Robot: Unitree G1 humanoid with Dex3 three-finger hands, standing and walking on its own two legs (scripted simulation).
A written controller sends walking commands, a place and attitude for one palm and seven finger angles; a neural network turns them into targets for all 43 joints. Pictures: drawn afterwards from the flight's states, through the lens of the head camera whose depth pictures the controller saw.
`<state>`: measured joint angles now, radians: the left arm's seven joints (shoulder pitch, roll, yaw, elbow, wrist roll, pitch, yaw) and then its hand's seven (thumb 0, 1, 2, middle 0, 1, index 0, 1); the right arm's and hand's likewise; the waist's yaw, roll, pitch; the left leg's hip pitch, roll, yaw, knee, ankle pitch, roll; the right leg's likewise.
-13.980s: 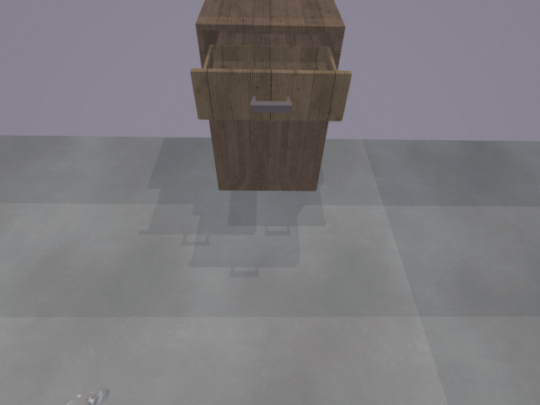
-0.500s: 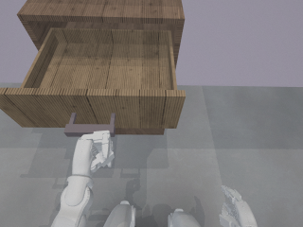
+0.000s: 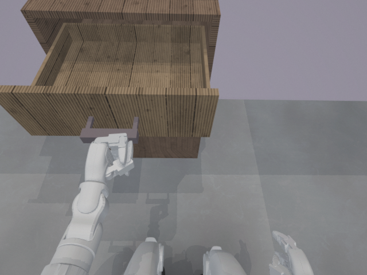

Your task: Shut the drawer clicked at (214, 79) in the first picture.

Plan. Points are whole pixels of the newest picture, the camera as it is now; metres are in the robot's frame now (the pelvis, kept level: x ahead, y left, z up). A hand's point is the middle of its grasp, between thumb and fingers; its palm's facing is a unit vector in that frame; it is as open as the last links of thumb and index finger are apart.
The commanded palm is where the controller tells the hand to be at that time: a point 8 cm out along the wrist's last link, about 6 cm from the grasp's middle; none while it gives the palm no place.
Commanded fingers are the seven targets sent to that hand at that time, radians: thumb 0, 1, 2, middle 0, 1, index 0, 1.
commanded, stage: push the drawer shut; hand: left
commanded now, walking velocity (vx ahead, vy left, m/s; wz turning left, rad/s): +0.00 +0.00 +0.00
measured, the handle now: (112, 128) +0.42 +0.17 +0.04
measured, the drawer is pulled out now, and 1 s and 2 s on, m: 0.27 0.13 0.01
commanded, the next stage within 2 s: none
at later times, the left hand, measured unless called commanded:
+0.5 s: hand (132, 128) +0.43 +0.13 +0.04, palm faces +0.00 -1.00 -0.05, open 3.1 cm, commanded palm +0.42 +0.18 +0.05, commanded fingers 0.00 0.90 0.90 -1.40 -1.60 -1.40 -1.60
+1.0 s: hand (136, 108) +0.49 +0.13 +0.04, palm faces +0.02 -1.00 -0.05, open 3.1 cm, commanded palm +0.48 +0.18 +0.05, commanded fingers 0.00 0.90 0.90 -1.40 -1.60 -1.40 -1.60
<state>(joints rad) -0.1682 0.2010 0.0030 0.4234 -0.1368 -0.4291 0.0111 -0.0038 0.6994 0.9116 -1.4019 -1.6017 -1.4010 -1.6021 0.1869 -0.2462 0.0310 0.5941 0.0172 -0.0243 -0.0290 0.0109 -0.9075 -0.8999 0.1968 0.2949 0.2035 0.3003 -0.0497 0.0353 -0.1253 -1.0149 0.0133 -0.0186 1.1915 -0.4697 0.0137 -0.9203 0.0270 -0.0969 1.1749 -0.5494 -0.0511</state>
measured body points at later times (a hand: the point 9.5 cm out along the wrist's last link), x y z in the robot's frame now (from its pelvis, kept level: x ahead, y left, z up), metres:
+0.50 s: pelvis +0.00 +0.02 +0.00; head +0.10 +0.03 +0.44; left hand +0.42 +0.18 +0.04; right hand +0.08 -0.24 -0.12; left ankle +0.06 +0.11 -0.64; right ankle +0.01 -0.09 -0.64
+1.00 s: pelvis +0.00 +0.02 -0.01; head +0.13 +0.03 +0.42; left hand +0.48 +0.18 +0.04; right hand +0.03 -0.24 -0.13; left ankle +0.06 +0.11 -0.64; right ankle +0.01 -0.09 -0.64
